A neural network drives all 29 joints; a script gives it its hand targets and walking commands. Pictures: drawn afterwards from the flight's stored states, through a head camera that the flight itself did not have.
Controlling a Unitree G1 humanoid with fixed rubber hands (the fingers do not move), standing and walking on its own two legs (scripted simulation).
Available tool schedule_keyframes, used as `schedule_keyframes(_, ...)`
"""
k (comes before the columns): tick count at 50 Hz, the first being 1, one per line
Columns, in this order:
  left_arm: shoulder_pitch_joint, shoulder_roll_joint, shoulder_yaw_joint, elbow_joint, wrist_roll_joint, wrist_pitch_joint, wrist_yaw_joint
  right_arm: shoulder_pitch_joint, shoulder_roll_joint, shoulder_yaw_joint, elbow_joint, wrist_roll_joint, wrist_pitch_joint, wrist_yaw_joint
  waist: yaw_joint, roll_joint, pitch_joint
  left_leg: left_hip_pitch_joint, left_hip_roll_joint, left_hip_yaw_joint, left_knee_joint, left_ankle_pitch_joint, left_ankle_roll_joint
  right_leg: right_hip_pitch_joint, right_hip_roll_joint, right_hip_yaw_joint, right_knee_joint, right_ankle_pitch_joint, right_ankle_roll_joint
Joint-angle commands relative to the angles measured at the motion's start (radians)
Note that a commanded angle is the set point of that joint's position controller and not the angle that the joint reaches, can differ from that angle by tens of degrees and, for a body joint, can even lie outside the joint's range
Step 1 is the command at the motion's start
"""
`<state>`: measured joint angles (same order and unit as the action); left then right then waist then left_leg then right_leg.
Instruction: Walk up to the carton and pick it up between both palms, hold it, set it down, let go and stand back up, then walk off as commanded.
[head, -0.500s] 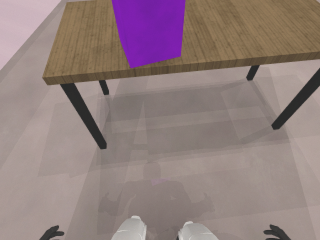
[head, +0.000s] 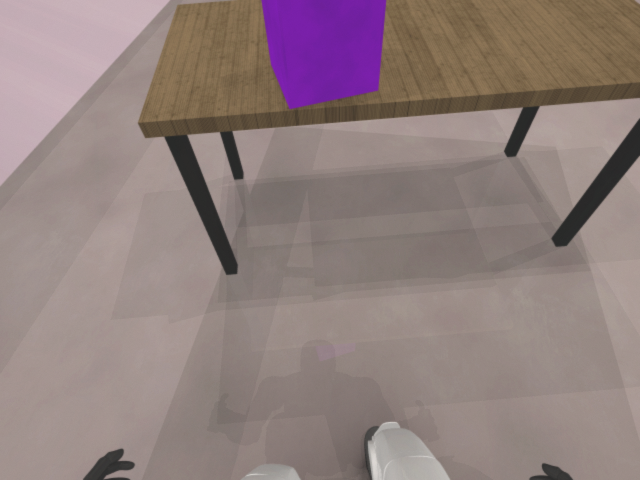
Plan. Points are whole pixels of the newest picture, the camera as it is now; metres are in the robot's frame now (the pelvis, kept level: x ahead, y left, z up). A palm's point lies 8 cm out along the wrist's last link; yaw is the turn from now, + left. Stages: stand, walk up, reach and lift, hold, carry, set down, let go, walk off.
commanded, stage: walk off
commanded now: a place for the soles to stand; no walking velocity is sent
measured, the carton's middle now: (319, 22) +0.95 +0.02 +0.08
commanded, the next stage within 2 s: stand in 1.02 s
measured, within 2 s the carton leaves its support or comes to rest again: neither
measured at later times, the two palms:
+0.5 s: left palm out of the picture -0.04 +0.28 -0.07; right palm out of the picture -0.03 -0.32 -0.11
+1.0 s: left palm out of the picture -0.10 +0.33 -0.09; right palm out of the picture -0.10 -0.29 -0.08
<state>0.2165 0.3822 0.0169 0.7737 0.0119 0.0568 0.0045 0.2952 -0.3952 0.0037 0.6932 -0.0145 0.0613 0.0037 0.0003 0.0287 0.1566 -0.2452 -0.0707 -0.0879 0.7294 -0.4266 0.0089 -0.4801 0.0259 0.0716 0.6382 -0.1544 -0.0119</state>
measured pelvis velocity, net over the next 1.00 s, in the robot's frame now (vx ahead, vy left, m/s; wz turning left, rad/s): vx -0.19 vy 0.01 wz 0.00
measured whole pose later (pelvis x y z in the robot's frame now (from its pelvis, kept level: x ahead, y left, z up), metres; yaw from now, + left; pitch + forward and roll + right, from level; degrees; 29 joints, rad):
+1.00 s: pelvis -0.19 +0.01 +0.01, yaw +0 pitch -2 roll +0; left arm 0.22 0.42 0.02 0.81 0.01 0.02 0.00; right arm 0.27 -0.40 0.00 0.74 -0.01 -0.02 0.00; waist 0.00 -0.02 0.10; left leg -0.30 -0.03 -0.10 0.68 -0.36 0.00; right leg -0.31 0.03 0.09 0.70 -0.39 -0.01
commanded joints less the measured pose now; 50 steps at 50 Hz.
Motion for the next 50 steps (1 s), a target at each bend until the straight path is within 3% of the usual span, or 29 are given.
schedule_keyframes(1, -0.066, 0.247, 0.151, -0.109, 0.011, -0.001, 0.039, -0.049, -0.375, -0.151, -0.040, -0.021, -0.027, -0.015, -0.041, 0.153, 0.131, -0.501, 0.454, -0.640, -0.600, -0.414, 0.239, -0.074, 0.124, 0.175, 0.571, -0.378, 0.017)
schedule_keyframes(2, -0.031, 0.241, 0.140, -0.091, 0.004, 0.000, 0.035, -0.160, -0.324, -0.130, -0.048, -0.024, -0.034, -0.024, 0.016, 0.048, 0.141, -0.532, 0.358, -0.510, -0.529, -0.291, 0.210, -0.029, 0.138, 0.189, 0.667, -0.312, 0.021)
schedule_keyframes(4, 0.068, 0.218, 0.137, -0.058, -0.019, 0.001, 0.020, -0.215, -0.276, -0.120, -0.053, -0.020, -0.042, -0.033, 0.063, 0.072, 0.053, -0.352, 0.274, -0.305, -0.397, -0.061, 0.166, -0.036, 0.143, 0.165, 0.735, -0.237, 0.024)
schedule_keyframes(5, 0.081, 0.222, 0.141, -0.048, -0.020, 0.001, 0.014, -0.191, -0.255, -0.123, -0.063, -0.014, -0.042, -0.034, 0.049, 0.095, -0.012, -0.271, 0.264, -0.276, -0.359, 0.031, 0.172, -0.008, 0.142, 0.154, 0.757, -0.215, 0.029)
schedule_keyframes(9, 0.049, 0.196, 0.108, -0.065, -0.024, -0.010, 0.013, -0.033, -0.238, -0.135, -0.042, -0.001, -0.044, -0.041, -0.030, 0.169, -0.193, 0.230, 0.282, -0.297, -0.183, 0.651, 0.222, -0.143, 0.100, 0.155, 0.532, -0.333, 0.033)
schedule_keyframes(12, 0.051, 0.184, 0.103, -0.074, -0.014, -0.016, 0.015, -0.031, -0.253, -0.138, -0.054, 0.004, -0.041, -0.038, -0.034, 0.238, -0.209, 0.251, 0.322, -0.325, -0.186, 0.765, 0.240, -0.087, 0.050, 0.086, 0.348, -0.392, 0.030)
schedule_keyframes(13, 0.057, 0.186, 0.101, -0.063, -0.016, -0.016, 0.013, -0.025, -0.261, -0.142, -0.047, 0.010, -0.037, -0.037, -0.027, 0.203, -0.206, 0.185, 0.318, -0.305, -0.189, 0.748, 0.234, -0.015, 0.052, 0.055, 0.292, -0.400, 0.027)
schedule_keyframes(14, 0.074, 0.184, 0.099, -0.071, -0.014, -0.022, 0.014, -0.056, -0.263, -0.140, -0.056, 0.004, -0.032, -0.033, -0.016, 0.242, -0.228, 0.150, 0.317, -0.289, -0.200, 0.714, 0.226, 0.045, 0.020, 0.020, 0.185, -0.386, 0.015)
schedule_keyframes(16, 0.128, 0.171, 0.097, -0.029, -0.007, -0.036, 0.014, -0.093, -0.272, -0.143, -0.054, 0.009, -0.028, -0.027, 0.016, 0.210, -0.228, 0.031, 0.276, -0.213, -0.155, 0.602, 0.171, 0.209, 0.028, -0.038, -0.048, -0.244, 0.002)
schedule_keyframes(17, 0.155, 0.169, 0.106, -0.010, -0.001, -0.039, 0.013, -0.083, -0.252, -0.135, -0.044, 0.012, -0.025, -0.028, 0.030, 0.182, -0.245, -0.045, 0.232, -0.194, -0.119, 0.486, 0.121, 0.297, 0.021, 0.007, -0.145, -0.129, -0.004)
schedule_keyframes(18, 0.140, 0.213, 0.109, -0.015, 0.005, -0.049, 0.014, -0.057, -0.219, -0.130, -0.037, 0.018, -0.020, -0.027, 0.021, 0.075, -0.238, -0.159, 0.158, -0.147, -0.014, 0.263, 0.076, 0.365, -0.046, 0.131, -0.193, -0.061, -0.026)
schedule_keyframes(19, 0.106, 0.302, 0.129, -0.044, 0.016, -0.057, 0.013, -0.081, -0.174, -0.108, -0.059, 0.027, -0.025, -0.030, 0.034, -0.226, -0.212, -0.352, -0.022, -0.036, 0.202, -0.064, 0.022, 0.348, -0.303, 0.466, -0.287, -0.009, -0.126)
schedule_keyframes(20, 0.036, 0.345, 0.136, -0.066, 0.026, -0.054, 0.016, -0.101, -0.226, -0.128, -0.042, 0.006, -0.016, -0.047, 0.052, -0.265, -0.168, -0.325, -0.051, -0.085, 0.406, -0.246, 0.019, 0.187, -0.417, 0.540, -0.287, 0.016, -0.251)
schedule_keyframes(21, -0.015, 0.324, 0.134, -0.089, 0.023, -0.059, 0.023, -0.101, -0.243, -0.129, -0.029, 0.006, -0.018, -0.048, 0.039, -0.143, -0.095, -0.292, -0.040, -0.141, 0.534, -0.206, 0.027, 0.074, -0.377, 0.473, -0.255, 0.021, -0.245)
schedule_keyframes(22, -0.048, 0.303, 0.125, -0.099, 0.017, -0.067, 0.030, -0.117, -0.246, -0.130, -0.030, 0.014, -0.016, -0.047, 0.037, -0.112, -0.050, -0.286, -0.047, -0.157, 0.604, -0.149, 0.023, 0.028, -0.316, 0.401, -0.231, 0.052, -0.227)
schedule_keyframes(24, -0.065, 0.279, 0.122, -0.084, 0.002, -0.065, 0.031, -0.039, -0.247, -0.131, -0.020, 0.025, -0.017, -0.036, 0.013, -0.149, -0.066, -0.315, -0.041, -0.163, 0.622, -0.061, 0.006, 0.104, -0.236, 0.326, -0.211, -0.008, -0.184)
schedule_keyframes(26, -0.027, 0.249, 0.122, -0.081, 0.005, -0.075, 0.031, -0.012, -0.233, -0.131, 0.006, 0.015, -0.018, -0.029, 0.030, -0.123, -0.089, -0.349, -0.017, -0.172, 0.591, -0.006, -0.012, 0.214, -0.213, 0.328, -0.215, -0.148, -0.183)
schedule_keyframes(29, -0.027, 0.220, 0.113, -0.071, 0.010, -0.081, 0.021, -0.038, -0.217, -0.130, 0.023, 0.004, -0.029, -0.021, 0.037, -0.193, -0.088, -0.333, 0.048, -0.077, 0.356, -0.011, -0.034, 0.268, -0.193, 0.355, -0.288, -0.436, -0.175)
schedule_keyframes(33, -0.045, 0.260, 0.116, -0.059, 0.016, -0.060, 0.005, 0.000, -0.208, -0.121, 0.063, 0.006, -0.040, -0.011, 0.016, -0.281, -0.109, -0.115, 0.064, 0.071, 0.090, -0.125, 0.000, 0.156, -0.186, 0.260, -0.306, -0.426, -0.177)
schedule_keyframes(37, -0.083, 0.234, 0.109, -0.060, -0.002, -0.042, 0.003, 0.101, -0.217, -0.129, 0.104, 0.003, -0.067, -0.014, -0.050, -0.185, -0.154, 0.119, 0.039, 0.108, -0.117, 0.009, 0.035, 0.009, -0.167, 0.188, -0.236, -0.443, -0.117)
schedule_keyframes(38, -0.073, 0.210, 0.101, -0.055, -0.008, -0.038, 0.002, 0.106, -0.225, -0.129, 0.103, -0.007, -0.072, -0.015, -0.055, -0.107, -0.153, 0.154, 0.062, 0.030, -0.157, -0.055, 0.044, -0.052, -0.133, 0.165, -0.169, -0.493, -0.081)
schedule_keyframes(39, -0.036, 0.159, 0.095, -0.052, -0.018, -0.036, 0.007, 0.075, -0.246, -0.125, 0.086, -0.020, -0.078, -0.018, -0.041, 0.088, -0.098, 0.053, 0.197, -0.243, -0.368, -0.250, 0.092, -0.063, -0.038, 0.113, 0.045, -0.445, -0.037)
schedule_keyframes(40, -0.070, 0.184, 0.107, -0.056, -0.015, -0.041, 0.010, -0.030, -0.320, -0.133, 0.045, -0.020, -0.081, -0.018, -0.041, 0.206, -0.013, -0.183, 0.380, -0.559, -0.534, -0.458, 0.190, -0.071, 0.080, 0.039, 0.286, -0.379, 0.004)
schedule_keyframes(41, -0.076, 0.242, 0.117, -0.048, -0.006, -0.042, 0.019, -0.089, -0.333, -0.133, 0.025, -0.009, -0.081, -0.021, -0.028, 0.079, 0.079, -0.334, 0.401, -0.603, -0.579, -0.459, 0.227, -0.011, 0.037, 0.122, 0.389, -0.331, -0.003)
schedule_keyframes(43, -0.001, 0.211, 0.099, -0.016, -0.020, -0.051, 0.008, -0.183, -0.266, -0.107, 0.014, -0.013, -0.100, -0.025, 0.041, 0.059, 0.025, -0.274, 0.309, -0.385, -0.447, -0.197, 0.191, 0.070, -0.002, 0.100, 0.392, -0.261, -0.004)
schedule_keyframes(46, 0.028, 0.188, 0.095, -0.004, -0.009, -0.066, -0.013, -0.121, -0.256, -0.116, 0.012, -0.020, -0.107, -0.016, -0.001, 0.185, -0.112, -0.031, 0.254, -0.268, -0.312, 0.061, 0.175, 0.101, -0.033, 0.009, 0.164, -0.297, -0.001)
schedule_keyframes(47, 0.010, 0.184, 0.095, -0.014, -0.012, -0.071, -0.016, -0.071, -0.258, -0.117, 0.021, -0.020, -0.108, -0.015, -0.015, 0.160, -0.173, 0.066, 0.252, -0.263, -0.282, 0.172, 0.168, 0.107, -0.019, -0.022, 0.060, -0.345, -0.008)
schedule_keyframes(49, 0.051, 0.163, 0.085, 0.031, -0.015, -0.090, -0.014, -0.064, -0.250, -0.119, 0.027, -0.007, -0.101, -0.013, 0.001, 0.177, -0.224, 0.086, 0.221, -0.160, -0.193, 0.356, 0.128, 0.246, 0.005, -0.061, -0.194, -0.205, -0.016)
schedule_keyframes(50, 0.065, 0.170, 0.084, 0.024, -0.010, -0.101, -0.006, -0.060, -0.215, -0.107, 0.026, 0.001, -0.103, -0.014, 0.007, 0.154, -0.253, 0.042, 0.213, -0.137, -0.152, 0.429, 0.092, 0.343, -0.033, -0.005, -0.217, -0.039, -0.029)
